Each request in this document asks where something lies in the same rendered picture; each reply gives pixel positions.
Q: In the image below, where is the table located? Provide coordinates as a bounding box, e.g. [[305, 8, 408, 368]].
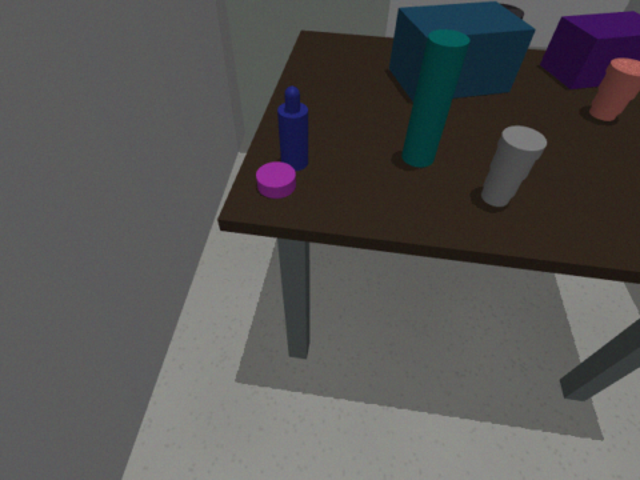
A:
[[217, 30, 640, 401]]

